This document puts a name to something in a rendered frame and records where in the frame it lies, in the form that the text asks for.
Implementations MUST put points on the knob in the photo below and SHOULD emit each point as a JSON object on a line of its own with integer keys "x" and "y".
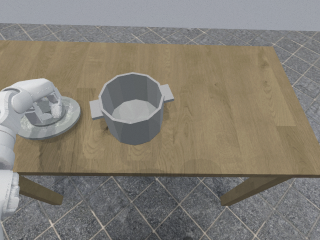
{"x": 44, "y": 105}

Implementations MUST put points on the left robot upper arm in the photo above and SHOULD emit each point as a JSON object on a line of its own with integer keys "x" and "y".
{"x": 9, "y": 195}

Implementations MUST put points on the lid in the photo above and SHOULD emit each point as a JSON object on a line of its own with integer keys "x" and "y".
{"x": 70, "y": 114}

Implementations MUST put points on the pot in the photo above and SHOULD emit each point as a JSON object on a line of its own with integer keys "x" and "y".
{"x": 132, "y": 105}

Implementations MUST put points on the table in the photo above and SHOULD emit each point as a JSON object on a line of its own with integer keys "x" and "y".
{"x": 234, "y": 114}

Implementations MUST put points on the robot left forearm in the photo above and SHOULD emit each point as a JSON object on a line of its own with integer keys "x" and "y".
{"x": 14, "y": 102}

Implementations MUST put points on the robot left hand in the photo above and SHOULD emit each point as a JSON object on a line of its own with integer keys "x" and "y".
{"x": 38, "y": 90}

